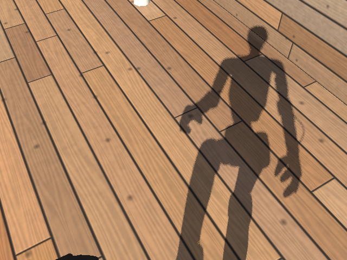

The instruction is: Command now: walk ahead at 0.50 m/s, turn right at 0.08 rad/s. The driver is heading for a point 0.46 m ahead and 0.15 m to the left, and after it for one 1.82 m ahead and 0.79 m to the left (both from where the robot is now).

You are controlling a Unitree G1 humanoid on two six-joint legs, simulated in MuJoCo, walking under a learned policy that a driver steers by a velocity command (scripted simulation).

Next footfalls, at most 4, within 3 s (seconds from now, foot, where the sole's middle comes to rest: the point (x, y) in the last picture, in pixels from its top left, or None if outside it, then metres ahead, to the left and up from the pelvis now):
0.02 right None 0.16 -0.10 -0.77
0.58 left None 0.44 0.10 -0.77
1.10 right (156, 187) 0.78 0.05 -0.77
1.62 left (77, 182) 0.84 0.39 -0.77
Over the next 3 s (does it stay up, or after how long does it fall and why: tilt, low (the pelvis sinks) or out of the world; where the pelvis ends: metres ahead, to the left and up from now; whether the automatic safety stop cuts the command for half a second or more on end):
stays up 1.30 0.74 0.01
